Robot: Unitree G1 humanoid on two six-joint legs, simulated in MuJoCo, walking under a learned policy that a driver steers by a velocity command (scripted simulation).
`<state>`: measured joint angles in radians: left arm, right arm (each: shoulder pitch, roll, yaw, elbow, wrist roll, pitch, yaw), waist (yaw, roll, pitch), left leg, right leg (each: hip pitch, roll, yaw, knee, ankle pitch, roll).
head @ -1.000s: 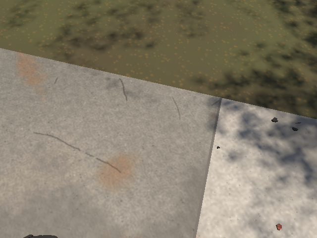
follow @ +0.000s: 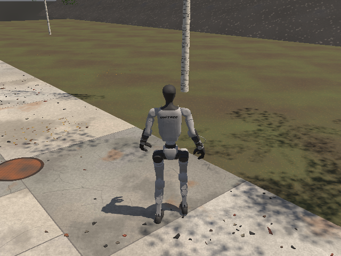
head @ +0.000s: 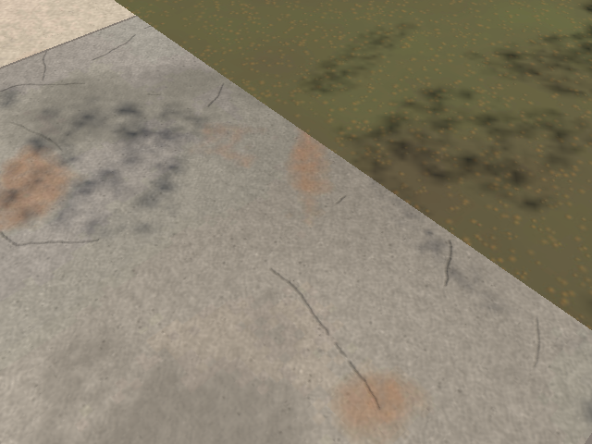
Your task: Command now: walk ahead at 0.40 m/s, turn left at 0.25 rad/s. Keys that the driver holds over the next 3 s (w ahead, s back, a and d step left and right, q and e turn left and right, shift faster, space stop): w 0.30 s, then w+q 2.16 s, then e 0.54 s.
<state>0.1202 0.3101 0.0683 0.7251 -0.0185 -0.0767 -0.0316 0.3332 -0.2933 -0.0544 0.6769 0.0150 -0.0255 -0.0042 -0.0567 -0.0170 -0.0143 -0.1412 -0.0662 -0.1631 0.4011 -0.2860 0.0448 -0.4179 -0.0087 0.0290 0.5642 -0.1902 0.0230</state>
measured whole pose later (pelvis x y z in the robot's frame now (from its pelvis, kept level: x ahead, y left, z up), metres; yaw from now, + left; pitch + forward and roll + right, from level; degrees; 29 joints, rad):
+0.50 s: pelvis +0.23 -0.01 -0.01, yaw +5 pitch +3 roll -1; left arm 0.43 0.30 0.04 0.85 -0.01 -0.06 0.00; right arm 0.05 -0.26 -0.03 0.63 0.02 -0.07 0.06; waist 0.10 0.03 0.03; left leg -0.61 0.03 0.01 0.55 0.01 0.05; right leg 0.13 0.02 -0.06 0.20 -0.37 -0.01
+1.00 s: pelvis +0.53 +0.04 -0.01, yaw +21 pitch +2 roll +1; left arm 0.03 0.29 0.02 0.63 0.00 -0.11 -0.02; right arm 0.39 -0.30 -0.07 0.75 0.03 -0.04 -0.01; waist -0.10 -0.04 0.02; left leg -0.08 -0.13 -0.21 0.44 -0.38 0.06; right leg -0.52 -0.01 0.09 0.49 0.00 0.03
